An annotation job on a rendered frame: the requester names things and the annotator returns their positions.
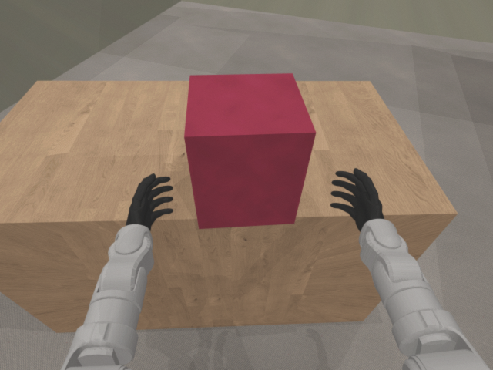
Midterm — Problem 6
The robot right upper arm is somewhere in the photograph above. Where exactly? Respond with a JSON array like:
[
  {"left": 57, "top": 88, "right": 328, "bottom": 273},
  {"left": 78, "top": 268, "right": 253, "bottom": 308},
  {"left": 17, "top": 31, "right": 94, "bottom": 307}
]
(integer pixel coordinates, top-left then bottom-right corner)
[{"left": 402, "top": 349, "right": 487, "bottom": 370}]

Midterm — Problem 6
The right robot forearm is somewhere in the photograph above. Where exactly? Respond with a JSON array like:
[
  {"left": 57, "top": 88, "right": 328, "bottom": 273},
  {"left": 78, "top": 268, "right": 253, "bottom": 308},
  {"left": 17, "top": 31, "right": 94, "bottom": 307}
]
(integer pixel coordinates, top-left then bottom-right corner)
[{"left": 359, "top": 219, "right": 491, "bottom": 370}]

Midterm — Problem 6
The pedestal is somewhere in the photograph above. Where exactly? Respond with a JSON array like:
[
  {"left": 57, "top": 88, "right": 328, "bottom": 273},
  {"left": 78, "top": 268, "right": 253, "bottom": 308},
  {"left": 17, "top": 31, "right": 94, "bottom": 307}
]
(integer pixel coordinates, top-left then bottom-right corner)
[{"left": 0, "top": 81, "right": 458, "bottom": 333}]

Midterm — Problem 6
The carton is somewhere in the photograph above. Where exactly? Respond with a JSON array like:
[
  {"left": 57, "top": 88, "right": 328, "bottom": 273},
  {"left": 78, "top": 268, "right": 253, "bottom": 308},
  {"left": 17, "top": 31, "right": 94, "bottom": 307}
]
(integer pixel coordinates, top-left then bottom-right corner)
[{"left": 184, "top": 73, "right": 316, "bottom": 229}]

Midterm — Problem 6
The left robot forearm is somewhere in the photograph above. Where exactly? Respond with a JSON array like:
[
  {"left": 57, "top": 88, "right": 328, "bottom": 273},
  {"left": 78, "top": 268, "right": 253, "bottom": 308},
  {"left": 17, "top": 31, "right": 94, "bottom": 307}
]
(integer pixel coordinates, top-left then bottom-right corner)
[{"left": 61, "top": 224, "right": 154, "bottom": 370}]

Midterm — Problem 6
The left robot hand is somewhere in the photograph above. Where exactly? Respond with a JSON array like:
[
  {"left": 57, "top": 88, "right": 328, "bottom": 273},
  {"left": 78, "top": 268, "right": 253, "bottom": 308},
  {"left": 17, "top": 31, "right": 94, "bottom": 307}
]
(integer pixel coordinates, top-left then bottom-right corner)
[{"left": 126, "top": 173, "right": 173, "bottom": 230}]

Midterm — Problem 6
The right robot hand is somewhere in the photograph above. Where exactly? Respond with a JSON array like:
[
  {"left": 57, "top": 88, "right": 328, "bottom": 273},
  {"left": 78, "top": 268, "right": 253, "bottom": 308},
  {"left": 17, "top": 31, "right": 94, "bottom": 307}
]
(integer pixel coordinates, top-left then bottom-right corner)
[{"left": 330, "top": 168, "right": 384, "bottom": 232}]

